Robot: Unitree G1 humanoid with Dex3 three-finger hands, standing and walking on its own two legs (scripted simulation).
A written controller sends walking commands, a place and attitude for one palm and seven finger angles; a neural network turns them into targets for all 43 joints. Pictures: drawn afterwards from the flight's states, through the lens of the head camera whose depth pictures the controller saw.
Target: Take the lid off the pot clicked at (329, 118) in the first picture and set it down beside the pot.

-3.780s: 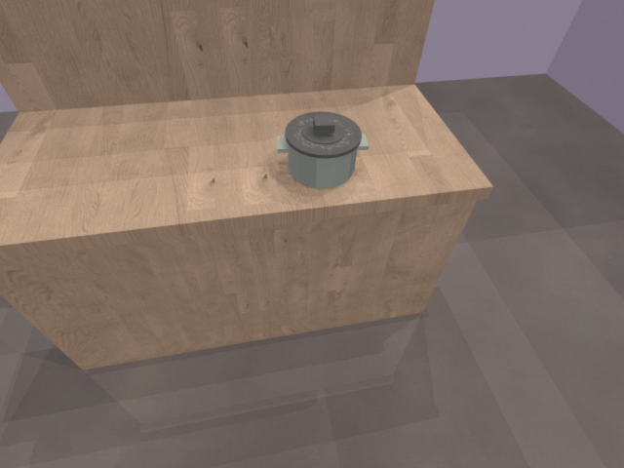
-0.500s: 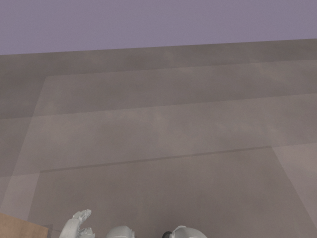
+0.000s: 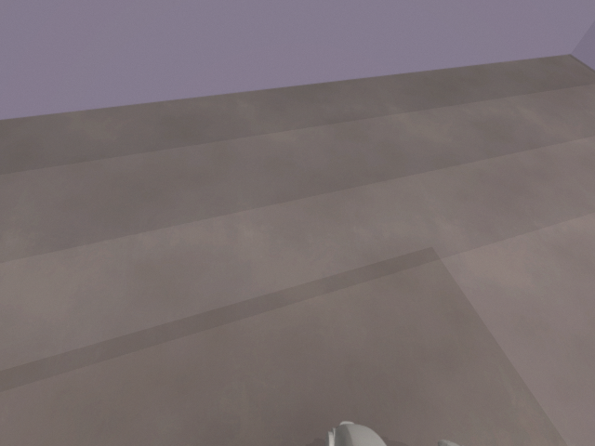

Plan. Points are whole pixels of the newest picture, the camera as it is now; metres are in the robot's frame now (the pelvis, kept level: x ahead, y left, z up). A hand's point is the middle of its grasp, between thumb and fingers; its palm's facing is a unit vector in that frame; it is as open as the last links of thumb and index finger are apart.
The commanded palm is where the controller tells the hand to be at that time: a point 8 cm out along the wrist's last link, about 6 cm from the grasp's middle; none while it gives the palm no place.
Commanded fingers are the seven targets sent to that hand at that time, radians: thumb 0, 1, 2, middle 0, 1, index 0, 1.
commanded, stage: walk to a spot facing it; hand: left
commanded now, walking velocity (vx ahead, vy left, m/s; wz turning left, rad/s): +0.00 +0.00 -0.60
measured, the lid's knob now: out of the picture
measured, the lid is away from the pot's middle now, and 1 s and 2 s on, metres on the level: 0.00 0.00 0.00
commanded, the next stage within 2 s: turn to face it in 1.44 s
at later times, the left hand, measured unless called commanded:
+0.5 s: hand (222, 414) +0.18 +0.12 -0.15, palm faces -0.29 -0.92 -0.26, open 7.4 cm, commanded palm none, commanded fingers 0.00 0.90 0.90 -0.20 -0.30 -0.20 -0.30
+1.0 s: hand (229, 383) +0.23 +0.12 -0.17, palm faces -0.55 -0.81 -0.20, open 7.4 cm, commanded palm none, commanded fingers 0.00 0.90 0.90 -0.20 -0.30 -0.20 -0.30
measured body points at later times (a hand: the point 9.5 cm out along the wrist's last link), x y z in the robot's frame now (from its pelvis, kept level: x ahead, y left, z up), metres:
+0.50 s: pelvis +0.01 -0.04 -0.01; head +0.05 -0.06 +0.44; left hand +0.19 +0.17 -0.13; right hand -0.01 -0.31 -0.15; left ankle +0.06 +0.12 -0.67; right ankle +0.00 -0.14 -0.74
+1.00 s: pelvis +0.05 -0.01 +0.00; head +0.09 -0.01 +0.45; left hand +0.26 +0.17 -0.15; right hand -0.07 -0.23 -0.13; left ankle +0.08 +0.10 -0.74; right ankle -0.03 -0.14 -0.68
